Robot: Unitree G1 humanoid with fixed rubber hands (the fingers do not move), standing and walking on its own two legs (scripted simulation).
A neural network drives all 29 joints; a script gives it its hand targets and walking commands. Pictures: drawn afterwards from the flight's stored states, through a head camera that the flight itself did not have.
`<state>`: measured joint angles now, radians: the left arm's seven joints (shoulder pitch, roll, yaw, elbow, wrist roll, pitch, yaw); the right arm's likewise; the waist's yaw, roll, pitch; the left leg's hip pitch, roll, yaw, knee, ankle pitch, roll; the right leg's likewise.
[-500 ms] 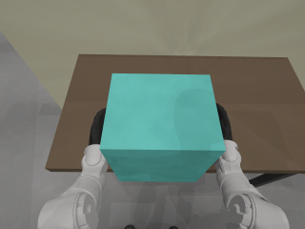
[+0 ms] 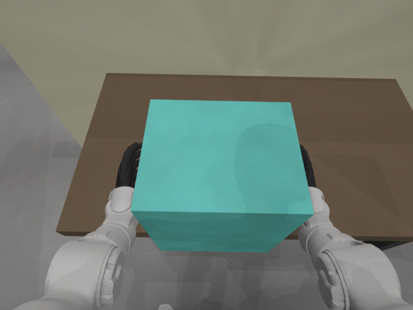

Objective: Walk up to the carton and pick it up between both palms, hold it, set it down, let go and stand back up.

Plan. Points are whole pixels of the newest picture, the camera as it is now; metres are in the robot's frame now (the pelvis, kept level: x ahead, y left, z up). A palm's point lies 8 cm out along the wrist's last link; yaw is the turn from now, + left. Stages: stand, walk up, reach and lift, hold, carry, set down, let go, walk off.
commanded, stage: set down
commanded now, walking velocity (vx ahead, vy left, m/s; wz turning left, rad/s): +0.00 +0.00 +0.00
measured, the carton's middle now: (217, 186) +0.38 +0.00 -0.03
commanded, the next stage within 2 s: none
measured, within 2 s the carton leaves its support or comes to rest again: neither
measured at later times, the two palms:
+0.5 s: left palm (108, 162) +0.39 +0.21 +0.03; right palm (347, 168) +0.39 -0.24 +0.03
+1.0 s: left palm (84, 122) +0.41 +0.22 +0.13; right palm (377, 126) +0.41 -0.24 +0.14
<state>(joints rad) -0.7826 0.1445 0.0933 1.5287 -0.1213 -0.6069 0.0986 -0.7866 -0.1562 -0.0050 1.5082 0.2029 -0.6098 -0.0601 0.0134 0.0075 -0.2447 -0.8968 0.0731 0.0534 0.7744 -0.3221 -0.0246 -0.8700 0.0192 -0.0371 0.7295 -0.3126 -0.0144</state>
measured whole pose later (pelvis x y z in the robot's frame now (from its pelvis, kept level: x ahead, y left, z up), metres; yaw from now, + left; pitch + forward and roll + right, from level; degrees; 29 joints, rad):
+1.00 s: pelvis -0.02 -0.01 +0.03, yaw +0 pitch +14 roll -1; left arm -0.84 0.36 -0.08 1.05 -0.30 -0.01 0.03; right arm -0.85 -0.43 0.16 1.14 0.52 -0.07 0.03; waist 0.01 -0.02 -0.17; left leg -0.55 0.06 0.04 0.51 -0.19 -0.02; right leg -0.53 0.03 -0.03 0.47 -0.18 -0.02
